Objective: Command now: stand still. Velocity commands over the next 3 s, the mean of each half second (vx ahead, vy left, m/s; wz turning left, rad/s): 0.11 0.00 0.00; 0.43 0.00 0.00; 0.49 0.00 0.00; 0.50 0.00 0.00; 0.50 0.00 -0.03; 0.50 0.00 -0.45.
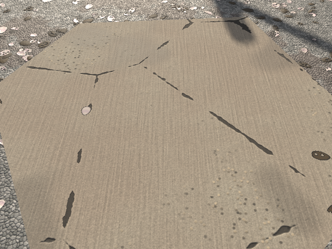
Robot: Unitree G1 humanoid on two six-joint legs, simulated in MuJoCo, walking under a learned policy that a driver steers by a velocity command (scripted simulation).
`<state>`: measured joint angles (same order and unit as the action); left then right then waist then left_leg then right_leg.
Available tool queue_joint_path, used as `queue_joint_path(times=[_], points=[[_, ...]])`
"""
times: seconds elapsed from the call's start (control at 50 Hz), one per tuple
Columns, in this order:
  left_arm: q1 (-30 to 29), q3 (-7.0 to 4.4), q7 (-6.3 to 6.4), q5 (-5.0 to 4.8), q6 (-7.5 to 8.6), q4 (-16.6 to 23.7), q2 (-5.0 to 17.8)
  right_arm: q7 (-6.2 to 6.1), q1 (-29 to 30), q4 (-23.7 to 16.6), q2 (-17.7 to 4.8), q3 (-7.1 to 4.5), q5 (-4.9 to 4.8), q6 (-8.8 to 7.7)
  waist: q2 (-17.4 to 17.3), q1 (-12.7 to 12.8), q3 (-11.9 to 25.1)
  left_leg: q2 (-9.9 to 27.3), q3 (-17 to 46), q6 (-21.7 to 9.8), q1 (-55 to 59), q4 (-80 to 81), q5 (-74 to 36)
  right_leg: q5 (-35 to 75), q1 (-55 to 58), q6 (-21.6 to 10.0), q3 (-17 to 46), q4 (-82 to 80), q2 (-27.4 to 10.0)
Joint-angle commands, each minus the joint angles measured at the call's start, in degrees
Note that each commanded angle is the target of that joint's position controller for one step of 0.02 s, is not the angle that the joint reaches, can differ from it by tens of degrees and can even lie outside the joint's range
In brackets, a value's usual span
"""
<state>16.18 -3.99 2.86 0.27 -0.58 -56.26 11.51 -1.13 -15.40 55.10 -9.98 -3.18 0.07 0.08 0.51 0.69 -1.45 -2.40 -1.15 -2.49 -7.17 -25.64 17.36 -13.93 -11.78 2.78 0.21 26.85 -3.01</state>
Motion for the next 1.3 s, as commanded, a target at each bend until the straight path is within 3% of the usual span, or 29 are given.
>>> queue_joint_path(times=[0.02,0.22,0.26,0.28,0.32,0.36,0.42,0.5,0.56,0.58,0.6,0.62,0.64,0.66,0.68,0.72,0.74,0.82,0.9,1.02,1.06,1.08,1.1,1.12,1.14,1.16,1.2,1.24,1.3], points=[[2.15,-0.97,0.33,-0.10,0.25,0.91,5.41,-0.22,-2.52,-0.74,-5.08,-1.08,-0.10,-0.25,-0.54,-0.16,-0.30,5.47,4.94,0.05,-1.88,3.97,-19.66,10.60,1.76,-0.50,1.84,-2.16,-1.48],[0.69,-0.96,0.51,-0.27,-0.27,-1.47,5.02,-0.48,-2.87,1.76,-5.04,-1.03,-0.15,-0.10,-0.80,-0.24,-1.14,5.21,4.56,0.41,-2.25,4.01,-19.14,10.92,2.64,-0.81,1.32,-2.36,-1.17],[0.62,-1.02,0.67,-0.66,-0.43,-2.04,4.46,-0.88,-4.22,2.46,-6.10,-1.58,-0.68,0.18,-2.26,-0.92,-0.70,4.79,5.30,-1.09,-1.55,5.14,-1.70,-1.48,0.22,-1.12,-1.94,1.05,1.58],[-1.33,-1.05,0.76,-1.01,-0.34,-1.31,4.16,-1.09,-5.47,2.45,-7.83,-2.27,-1.16,0.28,-4.30,-2.19,-2.01,6.62,8.88,-3.55,-1.73,7.03,14.63,-9.75,-4.47,-1.47,-4.20,6.17,3.50],[-7.86,-0.81,0.42,-1.57,0.96,2.13,4.02,-1.30,-9.41,2.32,-12.47,-3.73,-1.76,-0.52,-9.45,-5.32,-8.87,18.18,25.82,-10.79,-3.07,15.76,34.31,-14.55,-18.56,-2.65,-3.49,17.95,2.49],[-12.56,-0.98,-0.37,-3.00,3.32,5.01,4.63,-1.74,-10.20,2.44,-12.13,-3.68,-0.86,-2.56,-9.63,-5.71,-12.85,24.34,34.03,-14.62,0.92,19.03,28.18,-17.41,-32.31,-4.42,2.32,28.67,-1.55],[-10.60,-1.55,-1.73,-2.31,5.44,4.02,5.43,-1.39,-8.03,1.78,-9.49,-3.06,-1.40,-3.92,-5.57,-3.70,-8.24,20.51,23.69,-10.84,5.62,15.89,12.68,-10.41,-32.52,-5.10,2.39,23.80,-3.78],[-7.05,-0.70,-3.44,-1.99,5.42,2.00,2.52,-0.61,-6.46,1.18,-11.23,-3.30,-1.86,-3.40,-6.70,-1.10,-3.95,14.02,10.41,-7.39,-10.50,12.13,6.73,0.04,-7.92,-3.13,-5.03,13.12,1.60],[5.16,-2.75,-2.56,-2.31,4.79,-1.33,6.53,-0.30,-5.10,0.70,-10.74,-2.55,-1.21,-4.32,-4.47,6.28,-0.21,11.12,6.37,-4.17,-19.82,-1.89,-2.26,-0.77,11.83,-4.35,-7.52,8.99,5.47],[13.88,-4.18,-2.02,-2.05,5.15,-2.50,11.22,-0.02,-2.72,-0.31,-7.42,-1.41,-0.70,-4.83,5.29,10.70,2.61,6.32,-0.04,-0.01,-27.82,-25.32,-6.75,-7.13,20.33,-8.76,7.07,2.10,-3.89],[19.79,-4.53,-2.94,-0.46,5.98,-3.26,17.67,-0.28,-6.03,-2.61,-1.55,-0.13,-1.41,-6.30,21.65,8.13,9.99,-1.93,1.45,2.22,-40.58,-45.88,17.02,-16.81,27.87,-19.93,44.58,-13.81,-20.41],[16.27,-3.11,-3.71,-0.53,6.95,-3.05,13.79,-0.15,-3.84,-2.95,-6.77,-1.39,-3.67,-7.29,12.48,6.62,5.77,1.35,8.01,0.95,-46.13,-53.28,14.75,-26.32,24.46,-21.55,51.04,-17.84,-21.69],[9.82,-2.10,-4.18,-0.82,7.50,-1.43,11.11,0.03,0.17,-4.53,-8.56,-1.60,-4.12,-7.61,8.54,4.94,-0.87,4.72,6.67,-1.15,-49.43,-53.76,8.70,-23.59,18.24,-19.19,41.96,-16.59,-20.49],[3.74,-1.11,-4.58,-0.62,7.69,0.45,8.63,-0.18,1.01,-4.27,-8.42,-1.60,-2.90,-7.37,3.52,2.92,-2.54,7.59,5.86,-1.96,-45.69,-50.75,1.84,-16.76,12.02,-16.85,32.66,-15.91,-17.19],[-0.47,-0.39,-4.71,-0.33,7.55,1.55,7.22,-0.44,-0.27,-3.44,-8.33,-1.98,-1.63,-6.64,2.15,0.44,-1.97,9.70,6.17,-2.04,-39.68,-45.75,-3.43,-9.47,6.25,-14.25,25.08,-16.45,-14.26],[-0.21,0.26,-4.27,0.03,7.09,0.74,5.73,-0.18,-2.62,-2.25,-7.68,-2.30,-1.31,-4.99,5.78,-1.13,-1.78,10.62,4.72,-1.07,-32.83,-40.32,-8.27,0.83,1.80,-12.32,14.84,-18.28,-9.87],[2.11,0.33,-3.86,0.09,6.97,-0.13,5.85,0.01,-1.78,-2.50,-7.55,-2.36,-1.16,-4.58,4.79,-1.05,-1.69,10.27,3.79,-0.46,-32.86,-38.29,-10.72,6.55,2.28,-12.53,11.79,-18.52,-8.99],[6.96,0.63,-2.17,-0.21,6.59,-1.92,7.15,0.75,9.20,-6.70,-5.86,-1.74,-0.41,-4.48,2.75,0.57,-2.27,8.55,1.96,0.91,-35.48,-23.56,-19.58,22.43,5.25,-12.08,5.19,-18.73,-7.70],[10.19,0.58,-1.33,-0.94,6.16,-2.78,8.15,1.85,18.93,-9.58,-5.02,-0.79,-1.15,-4.77,2.90,2.97,-3.71,6.05,0.52,1.45,-32.27,-10.62,-26.00,18.16,7.58,-11.33,3.28,-20.52,-7.56],[13.32,-0.25,-1.43,-1.15,4.84,-4.60,9.03,3.97,25.89,-12.84,-6.04,-0.06,-1.56,-5.89,3.45,3.18,-5.26,4.34,-0.54,-1.66,-32.56,-3.73,-17.25,29.04,19.17,-12.21,3.07,-14.14,-11.59],[11.61,-0.73,-1.50,-0.96,4.39,-3.94,10.60,4.02,20.18,-11.74,-8.77,-1.18,-1.41,-6.18,6.04,-0.63,-0.53,0.88,-3.25,-3.82,-21.74,-3.34,-12.28,49.07,20.17,-11.29,2.54,-6.16,-11.49],[9.96,-0.60,-1.70,-0.68,4.08,-3.38,10.55,3.81,10.75,-8.96,-11.34,-2.52,-1.53,-6.26,6.55,-5.59,4.97,-0.77,-4.22,-5.79,-9.00,-1.98,-13.85,56.27,17.70,-10.06,0.95,3.90,-9.39],[7.89,-0.08,-1.97,-0.14,4.23,-1.84,9.97,3.25,-1.43,-5.91,-14.72,-3.75,-0.98,-6.19,5.47,-10.62,13.09,5.78,3.28,-9.42,11.70,-5.23,-16.96,47.10,4.78,-8.50,0.32,18.89,-7.24],[14.52,2.04,-2.93,-0.25,5.33,-1.10,2.86,3.06,-9.79,-3.99,-19.74,-4.82,0.20,-5.83,-8.88,-8.13,24.12,22.32,32.39,-19.63,35.21,-1.79,-6.43,9.26,-19.40,-4.25,-0.77,44.05,3.85],[14.02,1.62,-3.46,-1.53,7.22,-2.55,5.03,2.93,-10.00,-3.27,-15.11,-3.27,-0.19,-5.46,-10.75,-8.67,27.14,25.19,45.24,-20.44,36.09,6.61,-3.69,-18.01,-25.89,-5.25,9.09,52.29,6.44],[7.63,0.37,-3.64,-2.98,8.09,-0.07,9.33,2.81,-3.47,-3.92,-12.45,-2.38,-0.87,-5.47,-9.27,-7.53,16.09,22.84,35.10,-17.11,27.40,8.18,-3.76,-15.48,-30.98,-6.04,8.04,54.11,2.49],[0.93,-0.20,-2.69,-2.43,8.15,1.76,9.53,3.07,5.92,-5.66,-8.95,-1.26,-0.43,-6.10,-0.73,-3.37,5.52,18.17,21.27,-13.24,7.96,12.12,-12.28,-6.20,-27.36,-6.02,4.70,46.77,-3.03],[3.04,-0.44,-2.21,-1.62,6.61,1.68,7.01,3.35,7.31,-4.99,-6.90,-0.42,0.23,-6.61,-3.12,0.01,3.48,14.99,15.15,-11.95,-1.17,15.64,-15.43,-2.94,-20.66,-5.47,4.66,41.71,-5.25],[0.74,-0.28,-1.81,-1.27,5.44,3.52,5.43,2.55,4.35,-3.04,-9.73,-0.88,-0.07,-6.88,-3.83,0.80,0.51,14.32,10.89,-12.80,-5.78,19.07,-17.22,0.54,-22.13,-3.56,3.18,34.50,-6.31]])
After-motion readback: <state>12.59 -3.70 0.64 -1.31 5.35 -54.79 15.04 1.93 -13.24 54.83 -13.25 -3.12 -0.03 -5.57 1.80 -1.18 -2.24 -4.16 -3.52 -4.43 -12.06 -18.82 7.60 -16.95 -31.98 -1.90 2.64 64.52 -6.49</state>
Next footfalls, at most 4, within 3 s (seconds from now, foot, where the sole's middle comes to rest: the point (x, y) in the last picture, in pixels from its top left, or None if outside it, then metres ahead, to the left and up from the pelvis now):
0.58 right None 0.18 -0.18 -0.78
1.10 left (168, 244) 0.54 0.02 -0.78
1.60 right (222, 182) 0.83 -0.22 -0.78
2.18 left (173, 129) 1.15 0.00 -0.78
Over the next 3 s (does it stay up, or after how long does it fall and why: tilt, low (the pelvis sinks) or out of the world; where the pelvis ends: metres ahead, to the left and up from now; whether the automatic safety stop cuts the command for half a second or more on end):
stays up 1.42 -0.17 0.01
